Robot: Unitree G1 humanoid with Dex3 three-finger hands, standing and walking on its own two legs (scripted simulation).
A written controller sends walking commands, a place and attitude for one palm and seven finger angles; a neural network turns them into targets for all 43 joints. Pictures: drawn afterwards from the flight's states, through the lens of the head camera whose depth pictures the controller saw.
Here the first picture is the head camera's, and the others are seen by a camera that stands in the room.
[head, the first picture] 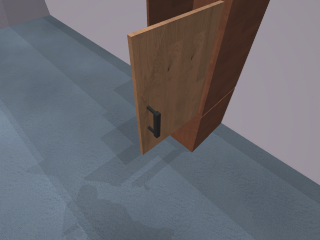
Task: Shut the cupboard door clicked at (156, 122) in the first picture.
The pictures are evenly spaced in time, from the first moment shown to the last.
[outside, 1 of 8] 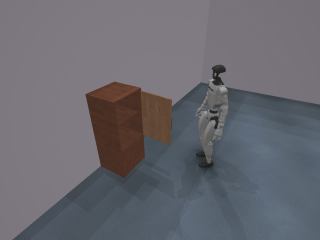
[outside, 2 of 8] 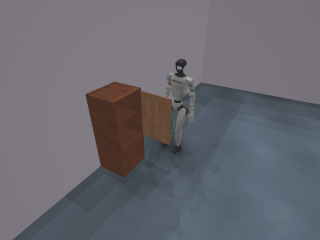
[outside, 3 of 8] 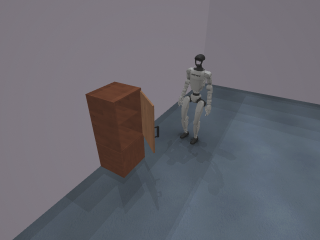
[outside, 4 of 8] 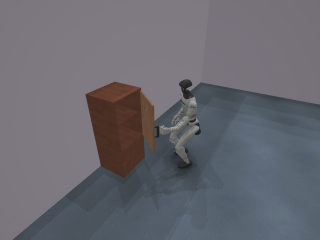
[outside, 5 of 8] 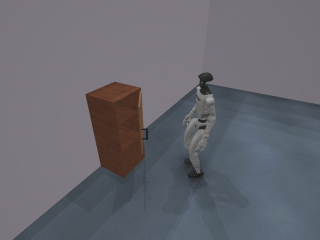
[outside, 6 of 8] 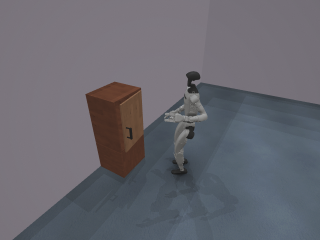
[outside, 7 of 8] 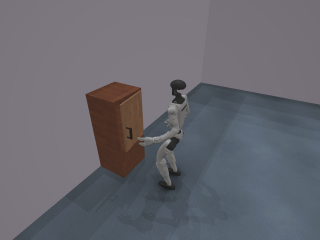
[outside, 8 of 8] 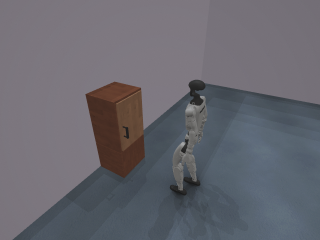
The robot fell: no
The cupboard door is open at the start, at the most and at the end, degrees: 86 86 0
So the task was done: yes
